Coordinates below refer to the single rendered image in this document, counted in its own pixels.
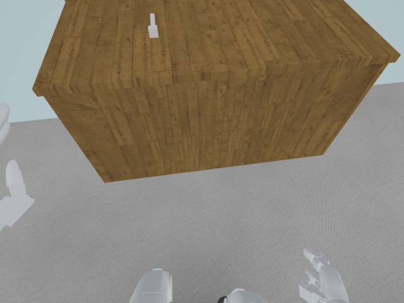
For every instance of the counter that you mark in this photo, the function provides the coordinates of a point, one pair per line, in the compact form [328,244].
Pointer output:
[225,83]

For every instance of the left robot hand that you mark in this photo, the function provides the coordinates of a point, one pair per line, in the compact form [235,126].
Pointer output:
[12,208]

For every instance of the robot thigh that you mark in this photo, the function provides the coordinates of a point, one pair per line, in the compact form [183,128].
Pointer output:
[242,296]
[154,287]

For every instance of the right robot thigh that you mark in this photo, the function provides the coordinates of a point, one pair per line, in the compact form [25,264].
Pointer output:
[242,296]

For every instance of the left robot thigh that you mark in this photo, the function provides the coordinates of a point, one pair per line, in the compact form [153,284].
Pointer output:
[154,287]

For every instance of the tap lever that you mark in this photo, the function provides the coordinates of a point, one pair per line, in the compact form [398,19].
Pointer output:
[152,29]

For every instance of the right robot hand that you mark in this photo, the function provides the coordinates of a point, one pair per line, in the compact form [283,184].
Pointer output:
[323,287]

